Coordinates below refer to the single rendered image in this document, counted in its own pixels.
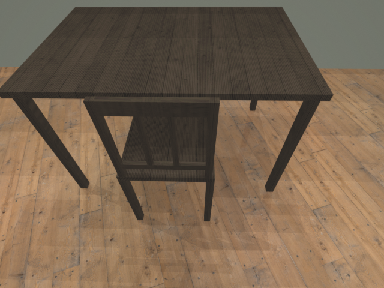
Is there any table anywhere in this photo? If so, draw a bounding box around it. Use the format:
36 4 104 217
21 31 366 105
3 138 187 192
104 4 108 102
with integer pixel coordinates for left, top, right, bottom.
0 7 333 192

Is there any chair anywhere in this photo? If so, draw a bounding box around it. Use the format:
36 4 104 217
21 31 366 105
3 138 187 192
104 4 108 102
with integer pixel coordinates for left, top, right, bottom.
83 96 220 221

